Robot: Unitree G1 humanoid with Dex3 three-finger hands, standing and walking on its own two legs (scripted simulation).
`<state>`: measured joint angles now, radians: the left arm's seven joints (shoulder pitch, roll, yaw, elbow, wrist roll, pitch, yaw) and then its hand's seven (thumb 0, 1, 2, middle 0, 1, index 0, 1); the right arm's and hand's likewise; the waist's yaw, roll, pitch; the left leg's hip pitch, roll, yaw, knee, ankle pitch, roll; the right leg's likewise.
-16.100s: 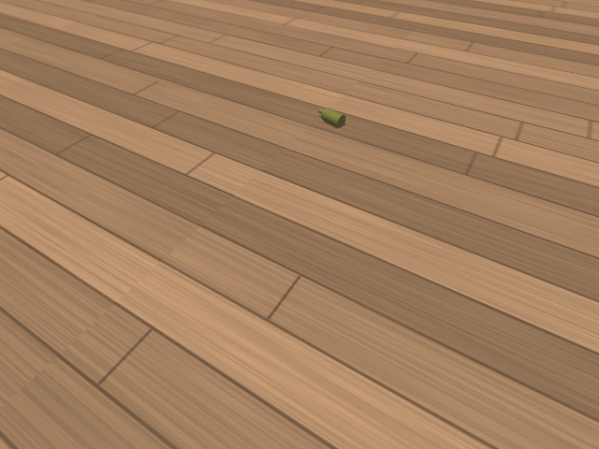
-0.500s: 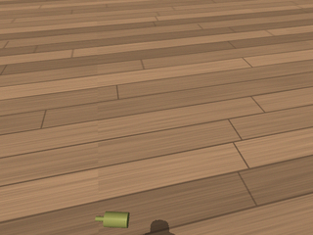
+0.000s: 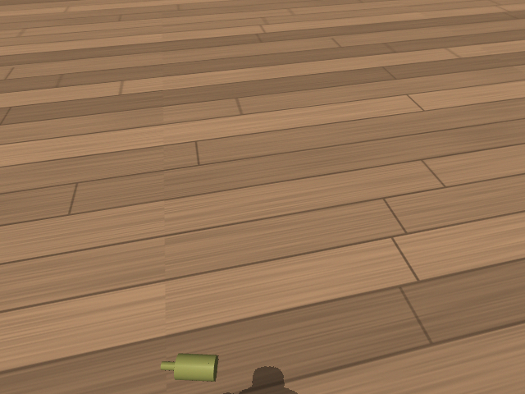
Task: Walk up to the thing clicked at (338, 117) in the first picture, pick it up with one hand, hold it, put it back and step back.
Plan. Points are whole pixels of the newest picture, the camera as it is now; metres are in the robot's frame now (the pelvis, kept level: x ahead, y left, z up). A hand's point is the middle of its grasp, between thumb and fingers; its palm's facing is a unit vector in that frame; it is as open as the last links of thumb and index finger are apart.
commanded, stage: stand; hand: left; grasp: from above
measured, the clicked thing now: (188, 366) +0.40 +0.29 -0.74
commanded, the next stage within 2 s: rise first in 0.38 s
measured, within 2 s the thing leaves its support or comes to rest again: neither
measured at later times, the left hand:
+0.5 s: hand out of the picture +0.07 +0.26 -0.16, palm faces -0.03 -0.94 -0.34, open 7.4 cm
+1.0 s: hand out of the picture +0.14 +0.26 -0.21, palm faces -0.08 -0.91 -0.40, open 13.2 cm
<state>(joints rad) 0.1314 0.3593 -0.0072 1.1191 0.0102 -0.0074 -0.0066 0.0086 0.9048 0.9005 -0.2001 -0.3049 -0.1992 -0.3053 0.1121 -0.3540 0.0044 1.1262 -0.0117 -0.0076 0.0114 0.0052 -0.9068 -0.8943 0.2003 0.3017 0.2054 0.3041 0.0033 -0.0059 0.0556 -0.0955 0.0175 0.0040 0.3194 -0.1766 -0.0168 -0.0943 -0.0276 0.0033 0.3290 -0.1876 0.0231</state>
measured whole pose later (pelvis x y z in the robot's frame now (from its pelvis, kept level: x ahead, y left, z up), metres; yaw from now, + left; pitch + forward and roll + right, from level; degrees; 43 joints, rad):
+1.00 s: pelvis -0.01 +0.01 -0.06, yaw +0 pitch +12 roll -1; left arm 0.08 0.32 0.15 0.80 0.19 0.14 -0.01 0.00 -0.35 0.95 -0.08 -1.06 -0.09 -1.05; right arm 0.24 -0.25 -0.04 0.65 0.01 -0.10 0.00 0.01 -0.90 -0.89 0.20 0.30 0.20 0.30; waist -0.02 0.00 -0.06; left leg -0.69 0.02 -0.01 0.90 -0.43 -0.01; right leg -0.67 -0.02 0.01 0.87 -0.42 0.03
